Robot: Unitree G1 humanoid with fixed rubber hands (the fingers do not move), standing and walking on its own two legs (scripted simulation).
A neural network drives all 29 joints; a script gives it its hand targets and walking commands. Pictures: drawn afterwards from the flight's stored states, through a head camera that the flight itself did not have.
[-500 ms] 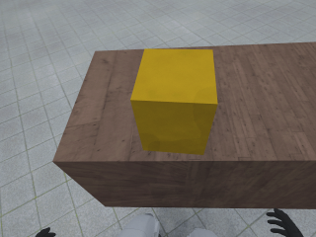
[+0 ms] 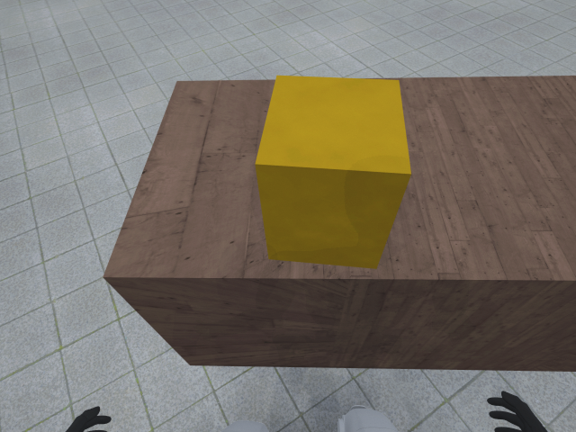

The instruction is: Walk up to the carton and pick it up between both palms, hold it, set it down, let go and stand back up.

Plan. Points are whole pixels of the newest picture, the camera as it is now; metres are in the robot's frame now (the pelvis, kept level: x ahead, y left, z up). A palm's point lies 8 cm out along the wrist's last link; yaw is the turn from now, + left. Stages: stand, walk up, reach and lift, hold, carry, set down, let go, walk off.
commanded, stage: walk up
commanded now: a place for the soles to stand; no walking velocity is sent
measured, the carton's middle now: (328, 176) +0.51 -0.04 +0.02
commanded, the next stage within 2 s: reach and lift in 1.26 s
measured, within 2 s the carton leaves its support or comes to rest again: neither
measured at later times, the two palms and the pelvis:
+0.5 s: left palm out of the picture +0.10 +0.30 -0.08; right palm out of the picture +0.12 -0.31 -0.09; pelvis +0.01 -0.01 +0.00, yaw +0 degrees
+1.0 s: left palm (89, 430) +0.13 +0.29 -0.08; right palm out of the picture +0.14 -0.33 -0.08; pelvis +0.03 -0.02 +0.00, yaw +0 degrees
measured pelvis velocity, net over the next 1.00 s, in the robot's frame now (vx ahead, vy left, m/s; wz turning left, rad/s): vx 0.03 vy -0.02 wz -0.01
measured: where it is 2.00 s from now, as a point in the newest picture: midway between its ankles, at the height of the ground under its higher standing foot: outside the picture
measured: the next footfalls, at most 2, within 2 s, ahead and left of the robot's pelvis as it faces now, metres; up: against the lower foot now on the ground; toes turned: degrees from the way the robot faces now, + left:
none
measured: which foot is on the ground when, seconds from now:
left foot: down 0.00-1.00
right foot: down 0.00-1.00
